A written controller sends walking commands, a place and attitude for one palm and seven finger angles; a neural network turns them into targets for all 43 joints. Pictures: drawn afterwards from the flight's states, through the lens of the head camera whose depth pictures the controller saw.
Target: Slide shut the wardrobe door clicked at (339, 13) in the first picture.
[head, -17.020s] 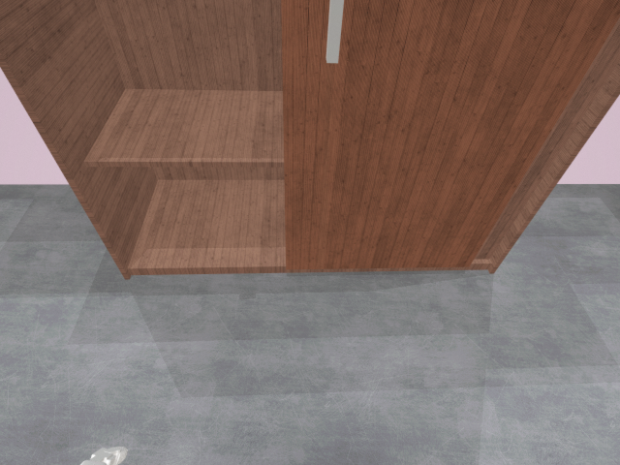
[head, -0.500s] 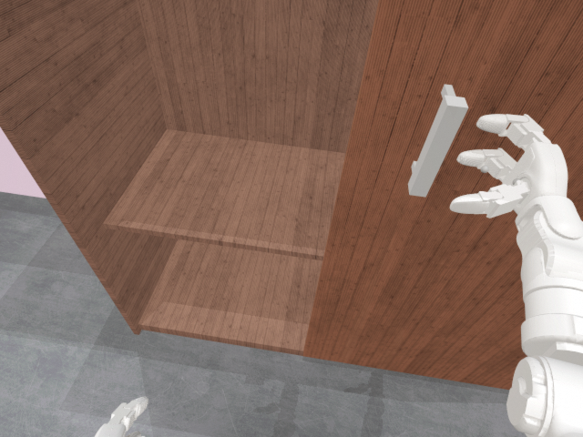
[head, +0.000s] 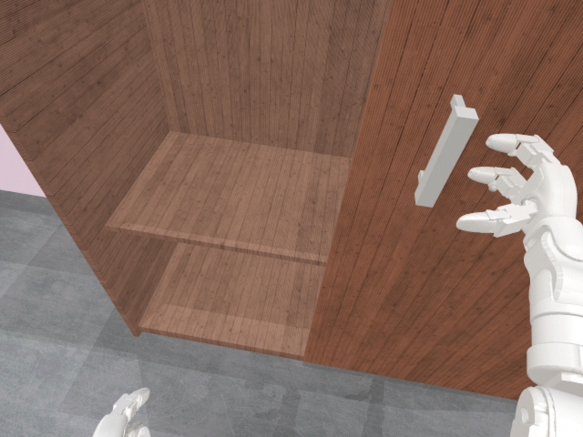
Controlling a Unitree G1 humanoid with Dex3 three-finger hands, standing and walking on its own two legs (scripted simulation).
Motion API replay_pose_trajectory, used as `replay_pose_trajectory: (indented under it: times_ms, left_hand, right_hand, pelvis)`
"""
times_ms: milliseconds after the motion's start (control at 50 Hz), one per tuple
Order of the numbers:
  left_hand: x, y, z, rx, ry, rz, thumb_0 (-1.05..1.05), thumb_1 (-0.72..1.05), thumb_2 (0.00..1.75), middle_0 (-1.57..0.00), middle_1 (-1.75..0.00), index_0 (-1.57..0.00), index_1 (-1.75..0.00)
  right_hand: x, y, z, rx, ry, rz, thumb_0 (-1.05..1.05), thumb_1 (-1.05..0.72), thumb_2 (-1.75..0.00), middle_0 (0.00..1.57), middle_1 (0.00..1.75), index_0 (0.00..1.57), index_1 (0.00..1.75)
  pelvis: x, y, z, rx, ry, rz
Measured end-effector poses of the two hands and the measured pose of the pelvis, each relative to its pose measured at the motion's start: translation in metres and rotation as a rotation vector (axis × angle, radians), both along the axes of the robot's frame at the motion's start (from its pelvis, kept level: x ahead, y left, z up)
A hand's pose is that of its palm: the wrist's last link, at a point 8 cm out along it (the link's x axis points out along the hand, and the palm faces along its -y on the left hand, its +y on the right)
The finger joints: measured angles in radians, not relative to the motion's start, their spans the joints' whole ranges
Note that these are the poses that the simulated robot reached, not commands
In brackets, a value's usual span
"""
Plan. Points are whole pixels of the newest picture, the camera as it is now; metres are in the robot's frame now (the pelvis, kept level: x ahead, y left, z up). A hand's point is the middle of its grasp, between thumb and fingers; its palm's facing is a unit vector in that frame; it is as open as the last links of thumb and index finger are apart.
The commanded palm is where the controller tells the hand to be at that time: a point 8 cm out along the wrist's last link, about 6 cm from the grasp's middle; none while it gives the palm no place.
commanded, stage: move the hooked fingers beside the handle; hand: right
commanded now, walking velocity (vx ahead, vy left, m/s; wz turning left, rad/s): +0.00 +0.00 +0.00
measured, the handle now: (440, 152) +0.46 -0.15 +0.20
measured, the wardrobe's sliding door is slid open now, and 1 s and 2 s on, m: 0.58 0.58 0.58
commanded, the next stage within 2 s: feel for the door with the fingertips in 0.68 s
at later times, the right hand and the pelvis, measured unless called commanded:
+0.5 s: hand (512, 197) +0.38 -0.22 +0.19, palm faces +0.13 +0.99 -0.03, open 14.0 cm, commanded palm +0.36 -0.27 +0.19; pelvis +0.01 +0.00 +0.00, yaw -1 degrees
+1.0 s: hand (491, 187) +0.40 -0.20 +0.19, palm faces +0.08 +1.00 -0.02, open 14.0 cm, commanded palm +0.37 -0.25 +0.19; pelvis +0.01 +0.00 +0.00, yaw -1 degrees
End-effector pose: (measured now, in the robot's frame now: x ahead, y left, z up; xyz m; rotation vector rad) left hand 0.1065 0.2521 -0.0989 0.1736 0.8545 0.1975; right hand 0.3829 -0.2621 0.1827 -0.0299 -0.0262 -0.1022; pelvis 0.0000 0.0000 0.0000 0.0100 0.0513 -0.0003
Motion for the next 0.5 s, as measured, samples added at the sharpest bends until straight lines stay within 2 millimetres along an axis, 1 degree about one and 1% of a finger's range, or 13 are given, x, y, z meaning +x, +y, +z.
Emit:
replay_pose_trajectory:
  times_ms: [120, 280, 400, 500]
  left_hand:
    - [0.014, -0.003, 0.003, -0.004, -0.028, -0.008, 0.01, 0.91, 0.90, -0.20, -0.30, -0.20, -0.30]
    - [0.042, -0.010, 0.009, -0.014, -0.085, -0.041, 0.01, 0.91, 0.90, -0.20, -0.30, -0.20, -0.30]
    - [0.061, -0.015, 0.014, -0.015, -0.122, -0.069, 0.01, 0.91, 0.90, -0.21, -0.30, -0.20, -0.30]
    - [0.069, -0.018, 0.017, -0.010, -0.137, -0.086, 0.01, 0.91, 0.90, -0.21, -0.30, -0.20, -0.30]
  right_hand:
    - [-0.007, -0.002, 0.000, -0.002, -0.016, -0.012, -0.02, 0.50, -0.30, 0.34, 1.21, 0.33, 1.21]
    - [-0.018, -0.005, 0.006, -0.005, -0.035, -0.013, -0.02, 0.50, -0.30, 0.31, 1.20, 0.31, 1.20]
    - [-0.026, -0.011, 0.007, 0.001, -0.020, -0.026, -0.02, 0.50, -0.30, 0.30, 1.20, 0.30, 1.20]
    - [-0.028, -0.011, 0.010, -0.007, -0.025, -0.024, -0.02, 0.50, -0.30, 0.30, 1.20, 0.30, 1.20]
  pelvis:
    - [0.007, -0.001, 0.001, -0.002, -0.010, 0.003]
    - [0.013, -0.002, 0.002, -0.006, -0.023, -0.003]
    - [0.015, -0.001, 0.002, -0.007, -0.031, -0.012]
    - [0.013, -0.002, 0.002, -0.006, -0.037, -0.020]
